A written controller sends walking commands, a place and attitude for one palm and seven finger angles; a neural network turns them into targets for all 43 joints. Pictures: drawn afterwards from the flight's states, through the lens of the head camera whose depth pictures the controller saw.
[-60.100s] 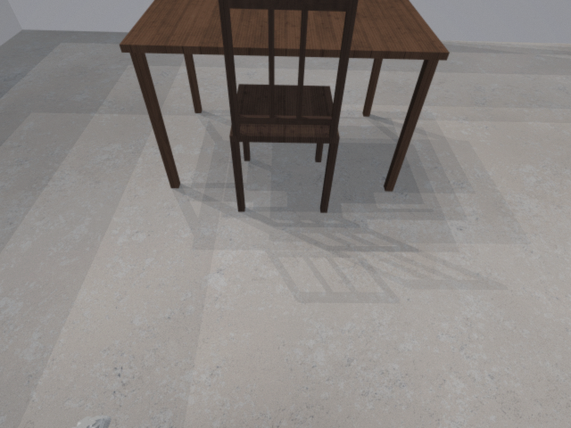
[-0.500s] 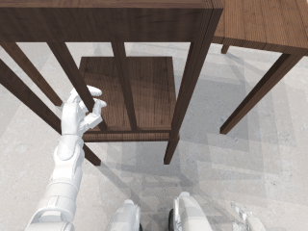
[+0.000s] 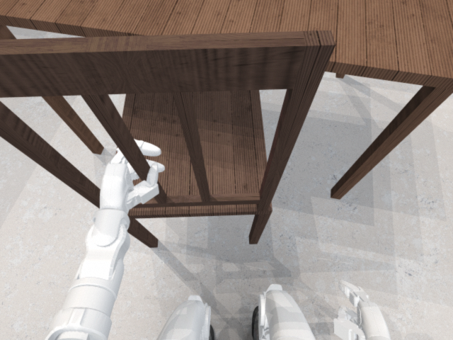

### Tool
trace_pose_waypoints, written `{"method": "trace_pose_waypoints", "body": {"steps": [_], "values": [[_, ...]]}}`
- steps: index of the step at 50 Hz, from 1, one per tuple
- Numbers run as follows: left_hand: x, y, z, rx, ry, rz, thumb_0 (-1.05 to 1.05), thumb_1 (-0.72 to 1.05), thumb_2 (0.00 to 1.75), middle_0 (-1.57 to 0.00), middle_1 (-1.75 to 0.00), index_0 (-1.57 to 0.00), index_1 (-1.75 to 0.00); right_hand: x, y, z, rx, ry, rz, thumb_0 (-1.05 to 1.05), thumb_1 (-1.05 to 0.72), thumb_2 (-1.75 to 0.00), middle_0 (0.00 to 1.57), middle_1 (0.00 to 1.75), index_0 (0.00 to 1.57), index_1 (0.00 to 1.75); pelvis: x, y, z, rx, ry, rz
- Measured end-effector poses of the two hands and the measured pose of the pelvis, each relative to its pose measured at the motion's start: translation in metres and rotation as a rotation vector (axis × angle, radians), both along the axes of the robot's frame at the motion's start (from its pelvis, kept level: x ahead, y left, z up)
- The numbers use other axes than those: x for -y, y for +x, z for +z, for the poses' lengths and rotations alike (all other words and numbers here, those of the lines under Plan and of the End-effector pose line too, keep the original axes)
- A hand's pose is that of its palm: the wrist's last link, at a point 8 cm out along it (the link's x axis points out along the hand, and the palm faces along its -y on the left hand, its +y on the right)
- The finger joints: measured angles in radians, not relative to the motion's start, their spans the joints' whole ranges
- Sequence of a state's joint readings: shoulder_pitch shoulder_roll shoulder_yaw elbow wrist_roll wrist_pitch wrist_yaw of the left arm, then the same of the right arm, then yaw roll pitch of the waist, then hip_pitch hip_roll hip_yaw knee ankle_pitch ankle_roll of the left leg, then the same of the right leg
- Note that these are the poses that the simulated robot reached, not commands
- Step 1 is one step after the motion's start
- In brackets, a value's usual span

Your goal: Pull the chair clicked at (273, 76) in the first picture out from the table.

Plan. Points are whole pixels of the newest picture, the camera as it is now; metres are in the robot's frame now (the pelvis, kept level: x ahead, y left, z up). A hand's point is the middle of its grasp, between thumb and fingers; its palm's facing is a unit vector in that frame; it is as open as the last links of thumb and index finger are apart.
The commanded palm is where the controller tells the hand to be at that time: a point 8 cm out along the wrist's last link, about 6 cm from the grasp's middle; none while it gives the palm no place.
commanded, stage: step backward, pulling the chair out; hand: left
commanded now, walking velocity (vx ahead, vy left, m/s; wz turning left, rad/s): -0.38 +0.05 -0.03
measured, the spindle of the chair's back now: (139, 163) +0.40 +0.16 +0.02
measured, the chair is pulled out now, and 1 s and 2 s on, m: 0.16 0.25 0.25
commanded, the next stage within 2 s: none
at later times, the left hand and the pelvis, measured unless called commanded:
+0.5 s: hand (157, 201) +0.34 +0.12 +0.01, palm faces -0.05 -0.99 -0.16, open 5.1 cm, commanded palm +0.31 +0.17 +0.01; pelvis -0.01 +0.01 +0.08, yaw -5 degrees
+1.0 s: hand (158, 234) +0.28 +0.11 +0.01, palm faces -0.07 -0.98 -0.21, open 5.1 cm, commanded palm +0.26 +0.17 +0.02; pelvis -0.06 +0.01 +0.08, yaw -4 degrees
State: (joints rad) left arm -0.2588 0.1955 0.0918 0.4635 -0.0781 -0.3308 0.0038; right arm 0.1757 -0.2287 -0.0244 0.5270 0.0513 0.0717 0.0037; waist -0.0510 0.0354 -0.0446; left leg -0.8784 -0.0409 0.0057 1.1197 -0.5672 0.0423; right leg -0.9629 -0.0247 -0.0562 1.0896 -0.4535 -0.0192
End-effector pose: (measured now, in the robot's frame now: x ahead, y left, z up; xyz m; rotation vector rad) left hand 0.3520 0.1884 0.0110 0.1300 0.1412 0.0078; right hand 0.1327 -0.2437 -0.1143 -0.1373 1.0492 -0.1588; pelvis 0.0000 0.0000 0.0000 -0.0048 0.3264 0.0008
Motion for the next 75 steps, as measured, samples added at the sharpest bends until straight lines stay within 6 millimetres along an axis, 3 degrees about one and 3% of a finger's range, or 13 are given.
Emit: {"method": "trace_pose_waypoints", "body": {"steps": [7,15,24,35,48,54,65,75], "values": [[0.005,0.001,0.016,-0.235,0.001,0.068,0.06,0.75,0.81,-0.35,-1.14,-0.43,-1.45,-0.004,-0.020,0.050,-0.075,-0.014,-0.100,0.01,-0.90,-0.90,0.20,0.30,0.20,0.30,-0.003,0.015,0.054,0.086,0.011,-0.020],[0.007,-0.001,0.021,-0.311,0.032,0.017,0.06,0.74,0.79,-0.34,-1.11,-0.48,-1.45,0.016,-0.057,0.074,-0.162,-0.086,-0.143,0.01,-0.90,-0.90,0.20,0.30,0.20,0.30,-0.009,0.012,0.076,0.151,-0.003,-0.040],[0.013,-0.028,0.022,-0.321,0.039,-0.003,0.05,0.75,0.77,-0.32,-1.13,-0.49,-1.45,0.020,-0.094,0.078,-0.197,-0.074,-0.187,0.01,-0.90,-0.90,0.20,0.30,0.20,0.30,-0.007,-0.003,0.082,0.204,0.005,-0.081],[0.022,-0.067,0.023,-0.325,0.054,0.038,0.04,0.72,0.79,-0.34,-1.11,-0.50,-1.45,0.015,-0.117,0.065,-0.170,-0.011,-0.177,0.01,-0.90,-0.90,0.20,0.30,0.20,0.30,0.005,-0.034,0.082,0.237,0.013,-0.070],[0.023,-0.085,0.023,-0.308,0.088,-0.008,0.02,0.71,0.77,-0.34,-1.12,-0.50,-1.45,0.022,-0.152,0.067,-0.179,-0.041,-0.188,0.01,-0.90,-0.90,0.20,0.30,0.20,0.30,-0.005,-0.057,0.082,0.246,0.021,-0.065],[0.022,-0.087,0.023,-0.305,0.096,-0.017,0.02,0.71,0.77,-0.34,-1.12,-0.50,-1.45,0.016,-0.154,0.065,-0.183,-0.035,-0.193,0.01,-0.90,-0.90,0.20,0.30,0.20,0.30,-0.004,-0.054,0.081,0.257,0.036,-0.079],[0.023,-0.087,0.023,-0.305,0.104,0.010,0.02,0.69,0.79,-0.35,-1.12,-0.50,-1.45,0.014,-0.136,0.060,-0.148,-0.006,-0.170,0.01,-0.90,-0.90,0.20,0.30,0.20,0.30,0.004,-0.052,0.081,0.261,0.021,-0.066],[0.021,-0.086,0.023,-0.299,0.111,-0.029,0.01,0.70,0.77,-0.33,-1.14,-0.50,-1.45,0.019,-0.135,0.069,-0.146,-0.055,-0.160,0.01,-0.90,-0.90,0.20,0.30,0.20,0.30,-0.006,-0.054,0.082,0.260,0.023,-0.055]]}}
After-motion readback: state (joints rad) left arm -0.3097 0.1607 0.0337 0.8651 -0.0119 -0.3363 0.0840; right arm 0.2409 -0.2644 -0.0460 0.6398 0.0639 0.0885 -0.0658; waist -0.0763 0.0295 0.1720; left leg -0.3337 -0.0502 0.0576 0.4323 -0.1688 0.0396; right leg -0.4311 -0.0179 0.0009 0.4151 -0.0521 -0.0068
